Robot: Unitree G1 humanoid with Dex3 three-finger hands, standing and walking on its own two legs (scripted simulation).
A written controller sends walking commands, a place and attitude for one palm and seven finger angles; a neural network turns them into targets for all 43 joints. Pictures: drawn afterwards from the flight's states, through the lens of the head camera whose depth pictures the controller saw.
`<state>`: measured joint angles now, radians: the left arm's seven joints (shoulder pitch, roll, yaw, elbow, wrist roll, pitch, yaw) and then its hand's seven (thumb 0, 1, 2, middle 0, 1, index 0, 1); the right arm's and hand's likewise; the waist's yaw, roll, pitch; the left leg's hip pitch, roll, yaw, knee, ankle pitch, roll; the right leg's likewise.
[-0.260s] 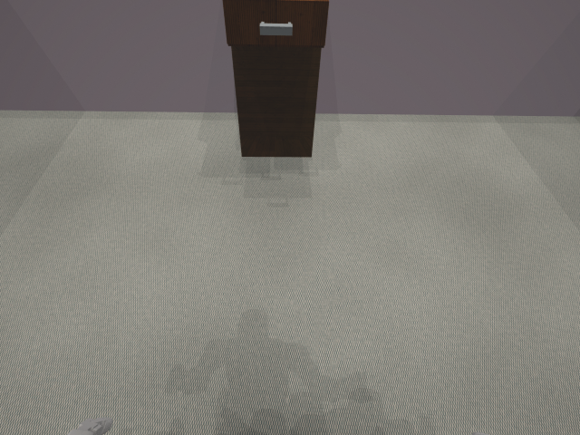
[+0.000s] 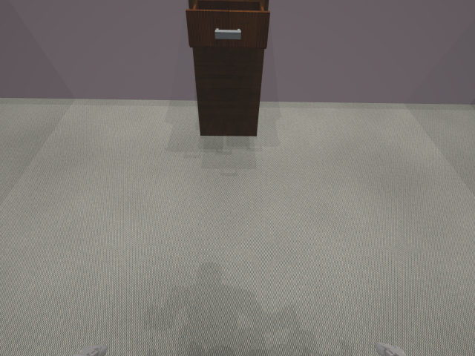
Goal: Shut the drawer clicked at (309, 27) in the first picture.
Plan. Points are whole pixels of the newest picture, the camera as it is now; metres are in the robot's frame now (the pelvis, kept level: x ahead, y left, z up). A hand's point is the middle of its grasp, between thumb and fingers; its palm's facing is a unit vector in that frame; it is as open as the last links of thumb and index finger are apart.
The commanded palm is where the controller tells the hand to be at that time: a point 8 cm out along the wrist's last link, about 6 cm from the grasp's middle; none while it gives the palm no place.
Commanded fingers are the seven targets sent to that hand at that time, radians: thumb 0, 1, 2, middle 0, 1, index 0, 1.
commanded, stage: stand and wait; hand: left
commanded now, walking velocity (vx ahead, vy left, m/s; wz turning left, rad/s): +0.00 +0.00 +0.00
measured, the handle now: (228, 32) +1.30 +0.13 +0.03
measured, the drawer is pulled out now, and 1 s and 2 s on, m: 0.30 0.30 0.30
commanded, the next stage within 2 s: look at it before walking up in 0.56 s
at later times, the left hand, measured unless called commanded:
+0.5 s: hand out of the picture +0.05 +0.24 -0.15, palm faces -0.04 -0.94 -0.34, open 7.4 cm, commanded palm none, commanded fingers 0.00 0.90 0.90 -0.20 -0.30 -0.20 -0.30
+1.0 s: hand out of the picture +0.05 +0.23 -0.15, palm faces -0.04 -0.94 -0.33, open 7.4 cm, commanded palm none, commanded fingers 0.00 0.90 0.90 -0.20 -0.30 -0.20 -0.30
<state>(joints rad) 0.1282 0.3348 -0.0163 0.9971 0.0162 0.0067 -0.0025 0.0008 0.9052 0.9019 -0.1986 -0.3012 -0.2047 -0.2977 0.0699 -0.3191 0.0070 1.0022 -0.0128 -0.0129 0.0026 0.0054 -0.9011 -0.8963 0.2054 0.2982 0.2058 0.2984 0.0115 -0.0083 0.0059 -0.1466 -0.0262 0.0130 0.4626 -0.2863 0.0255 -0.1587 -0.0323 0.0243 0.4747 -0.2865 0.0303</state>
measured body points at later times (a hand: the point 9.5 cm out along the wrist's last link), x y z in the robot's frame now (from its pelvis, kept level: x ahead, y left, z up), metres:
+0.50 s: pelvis -0.02 -0.02 +0.00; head -0.02 -0.01 +0.45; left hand +0.05 +0.28 -0.13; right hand +0.05 -0.31 -0.13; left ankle -0.02 +0.10 -0.74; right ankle -0.02 -0.14 -0.74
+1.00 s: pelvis -0.02 -0.02 +0.01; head -0.02 -0.02 +0.46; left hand +0.06 +0.28 -0.13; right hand +0.05 -0.31 -0.13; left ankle -0.02 +0.10 -0.74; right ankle -0.02 -0.14 -0.74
